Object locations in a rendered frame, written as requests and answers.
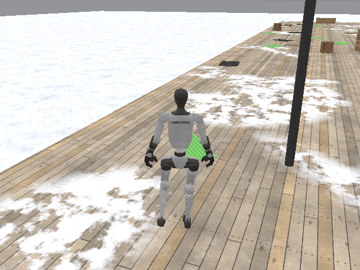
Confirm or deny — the robot left hand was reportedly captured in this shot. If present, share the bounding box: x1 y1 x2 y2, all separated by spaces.
144 155 158 168

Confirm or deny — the right robot forearm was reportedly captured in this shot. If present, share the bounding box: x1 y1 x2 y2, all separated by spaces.
202 136 213 158

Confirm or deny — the robot right upper arm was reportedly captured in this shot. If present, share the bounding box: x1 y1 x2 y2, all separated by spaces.
192 113 208 145

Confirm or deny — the left robot forearm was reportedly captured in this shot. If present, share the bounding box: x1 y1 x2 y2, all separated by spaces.
146 135 158 157

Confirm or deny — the robot left thigh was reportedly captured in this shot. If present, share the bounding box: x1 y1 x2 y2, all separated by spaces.
160 156 172 191

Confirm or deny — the robot right hand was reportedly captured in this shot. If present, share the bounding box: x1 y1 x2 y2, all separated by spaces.
201 155 214 167

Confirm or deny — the left robot foot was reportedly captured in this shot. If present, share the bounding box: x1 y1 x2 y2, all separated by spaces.
157 217 165 227

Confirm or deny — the robot left upper arm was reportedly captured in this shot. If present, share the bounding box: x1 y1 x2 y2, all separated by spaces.
153 113 169 144

